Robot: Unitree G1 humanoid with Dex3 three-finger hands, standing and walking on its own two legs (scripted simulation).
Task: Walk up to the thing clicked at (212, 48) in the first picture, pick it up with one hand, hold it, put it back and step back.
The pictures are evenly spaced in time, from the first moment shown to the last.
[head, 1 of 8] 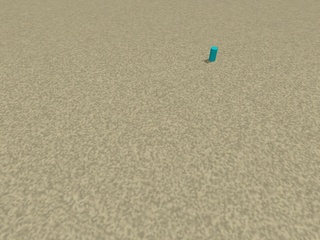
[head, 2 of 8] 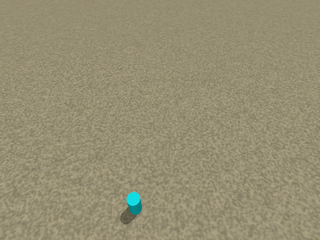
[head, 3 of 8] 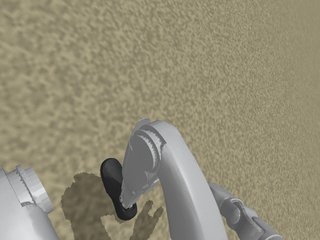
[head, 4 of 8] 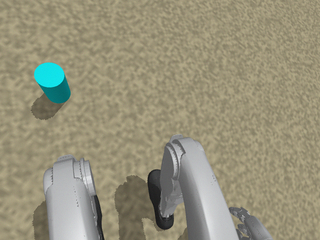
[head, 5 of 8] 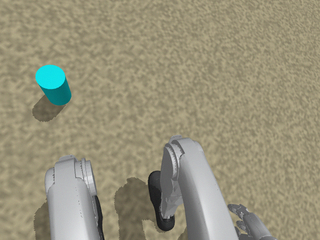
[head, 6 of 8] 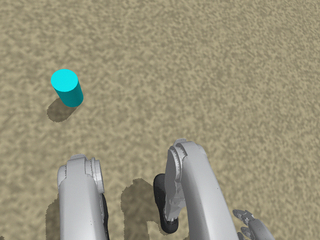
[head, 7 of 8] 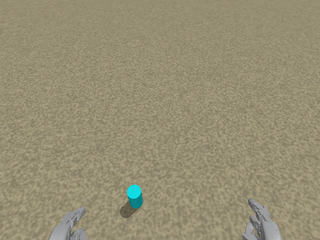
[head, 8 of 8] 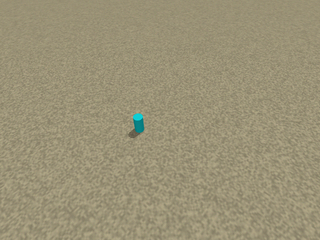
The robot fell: no
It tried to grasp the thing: yes
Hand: left
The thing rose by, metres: 0.00
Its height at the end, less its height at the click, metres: +0.00
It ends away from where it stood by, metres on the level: 0.00
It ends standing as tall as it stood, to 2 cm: yes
